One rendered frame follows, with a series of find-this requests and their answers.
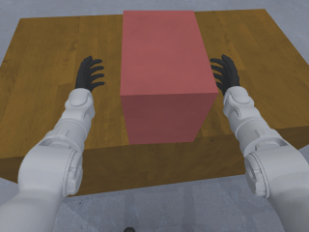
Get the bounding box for robot right upper arm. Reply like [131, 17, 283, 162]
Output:
[244, 145, 309, 232]

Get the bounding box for right robot hand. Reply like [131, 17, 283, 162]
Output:
[210, 54, 240, 96]

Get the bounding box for robot left upper arm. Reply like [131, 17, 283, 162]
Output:
[0, 145, 83, 232]

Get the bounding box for carton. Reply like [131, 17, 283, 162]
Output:
[120, 10, 219, 145]

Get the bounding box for pedestal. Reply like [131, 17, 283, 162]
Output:
[0, 9, 309, 197]

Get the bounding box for left robot forearm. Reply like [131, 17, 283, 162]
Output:
[17, 88, 96, 189]

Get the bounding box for left robot hand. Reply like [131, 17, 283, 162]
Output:
[74, 55, 105, 93]

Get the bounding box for right robot forearm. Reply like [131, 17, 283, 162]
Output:
[223, 86, 309, 171]

